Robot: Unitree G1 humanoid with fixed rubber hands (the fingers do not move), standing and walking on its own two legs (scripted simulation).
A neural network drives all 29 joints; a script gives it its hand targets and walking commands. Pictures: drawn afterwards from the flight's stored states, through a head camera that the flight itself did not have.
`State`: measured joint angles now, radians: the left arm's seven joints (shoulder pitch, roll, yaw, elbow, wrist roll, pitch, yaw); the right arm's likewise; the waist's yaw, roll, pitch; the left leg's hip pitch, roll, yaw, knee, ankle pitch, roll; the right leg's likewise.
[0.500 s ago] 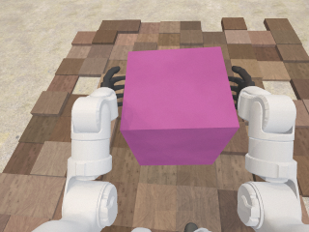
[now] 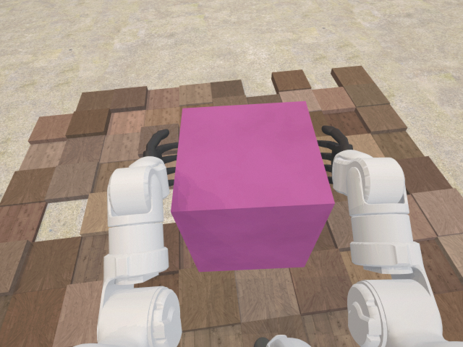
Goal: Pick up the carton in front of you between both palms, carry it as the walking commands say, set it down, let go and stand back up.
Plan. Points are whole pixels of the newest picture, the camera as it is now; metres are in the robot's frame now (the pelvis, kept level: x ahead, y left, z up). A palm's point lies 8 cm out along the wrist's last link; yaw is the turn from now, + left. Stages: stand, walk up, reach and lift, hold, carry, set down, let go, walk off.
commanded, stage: carry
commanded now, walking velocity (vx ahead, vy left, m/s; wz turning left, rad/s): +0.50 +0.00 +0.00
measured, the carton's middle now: (247, 193) +0.37 -0.04 +0.04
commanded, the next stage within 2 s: none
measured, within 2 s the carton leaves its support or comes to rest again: neither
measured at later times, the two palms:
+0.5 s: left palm (138, 58) +0.71 +0.17 +0.14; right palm (267, 49) +0.71 -0.13 +0.13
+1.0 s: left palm out of the picture +1.02 +0.14 +0.17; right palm out of the picture +1.03 -0.16 +0.16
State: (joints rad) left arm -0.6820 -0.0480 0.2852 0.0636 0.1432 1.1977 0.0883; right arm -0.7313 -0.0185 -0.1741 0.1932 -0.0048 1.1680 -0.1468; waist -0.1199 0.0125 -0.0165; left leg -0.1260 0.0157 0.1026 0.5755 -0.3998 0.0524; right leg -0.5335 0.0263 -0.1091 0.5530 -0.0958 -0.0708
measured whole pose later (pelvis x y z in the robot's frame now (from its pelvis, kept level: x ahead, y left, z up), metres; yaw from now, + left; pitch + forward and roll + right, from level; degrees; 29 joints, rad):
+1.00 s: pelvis +0.65 -0.02 -0.01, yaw +1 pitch +4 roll +0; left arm -0.81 0.00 0.24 0.03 0.07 1.29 0.13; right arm -0.83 -0.05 -0.22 0.08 -0.02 1.30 -0.14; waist 0.01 0.02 -0.04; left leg -0.28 -0.03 0.03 1.05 -0.50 0.05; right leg -0.49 0.04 -0.12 0.55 -0.14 -0.10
